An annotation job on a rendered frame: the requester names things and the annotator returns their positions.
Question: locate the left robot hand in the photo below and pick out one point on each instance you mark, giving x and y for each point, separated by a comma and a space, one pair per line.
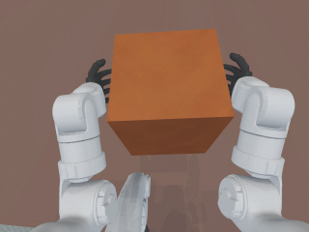
95, 76

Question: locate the right robot hand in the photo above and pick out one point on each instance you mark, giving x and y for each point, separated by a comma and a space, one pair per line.
238, 73

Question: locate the robot left upper arm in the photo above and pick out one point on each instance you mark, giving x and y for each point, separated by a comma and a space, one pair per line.
85, 207

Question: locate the left robot thigh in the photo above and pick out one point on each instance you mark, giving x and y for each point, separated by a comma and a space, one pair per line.
130, 204

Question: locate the robot left forearm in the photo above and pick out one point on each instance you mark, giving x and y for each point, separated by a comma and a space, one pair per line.
76, 123

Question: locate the robot right forearm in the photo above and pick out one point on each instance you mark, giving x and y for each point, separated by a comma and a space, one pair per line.
266, 117

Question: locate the robot right upper arm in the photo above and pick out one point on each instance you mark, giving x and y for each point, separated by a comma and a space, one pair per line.
254, 205

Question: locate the carton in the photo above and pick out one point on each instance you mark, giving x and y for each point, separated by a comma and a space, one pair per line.
168, 92

